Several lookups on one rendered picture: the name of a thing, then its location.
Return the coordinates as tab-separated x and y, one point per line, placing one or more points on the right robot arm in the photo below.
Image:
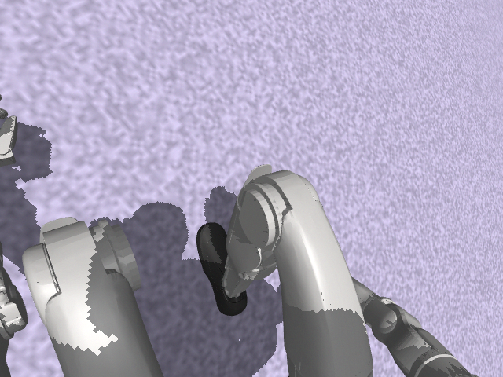
416	351

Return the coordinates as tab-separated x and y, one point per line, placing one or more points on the right robot foot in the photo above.
211	246

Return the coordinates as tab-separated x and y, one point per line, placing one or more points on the right robot hand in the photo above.
365	295

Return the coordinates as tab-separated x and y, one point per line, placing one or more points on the left robot hand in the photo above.
8	137

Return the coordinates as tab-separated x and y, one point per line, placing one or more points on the left robot arm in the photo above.
13	314

